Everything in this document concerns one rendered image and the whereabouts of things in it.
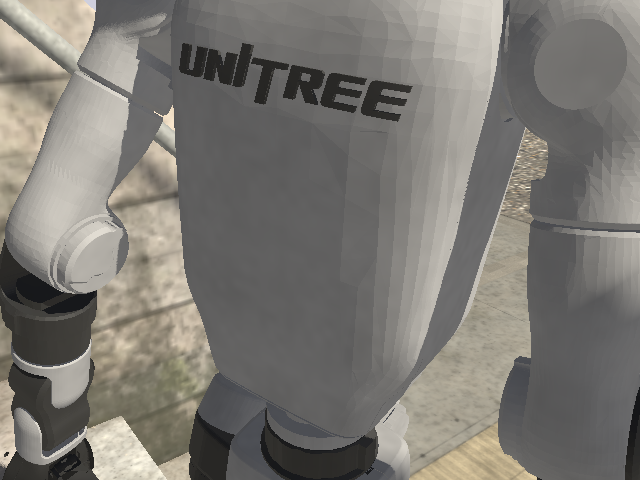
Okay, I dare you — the stairs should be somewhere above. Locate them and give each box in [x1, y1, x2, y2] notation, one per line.
[0, 379, 191, 480]

